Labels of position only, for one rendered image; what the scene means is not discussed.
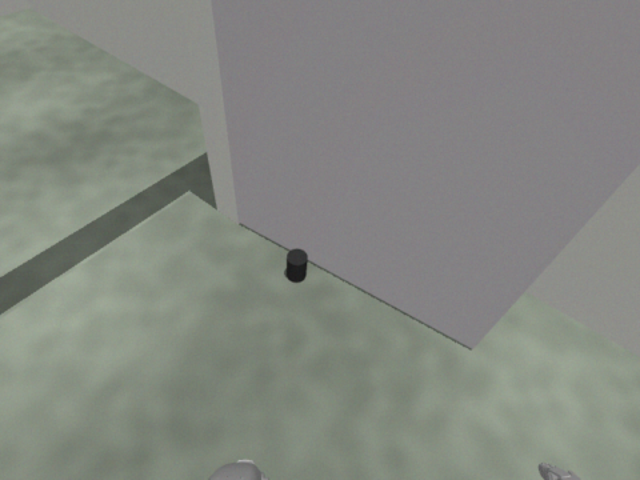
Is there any can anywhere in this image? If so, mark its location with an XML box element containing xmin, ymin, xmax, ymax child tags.
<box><xmin>287</xmin><ymin>249</ymin><xmax>308</xmax><ymax>283</ymax></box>

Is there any right robot hand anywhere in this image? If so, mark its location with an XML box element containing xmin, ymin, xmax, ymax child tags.
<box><xmin>538</xmin><ymin>463</ymin><xmax>581</xmax><ymax>480</ymax></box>

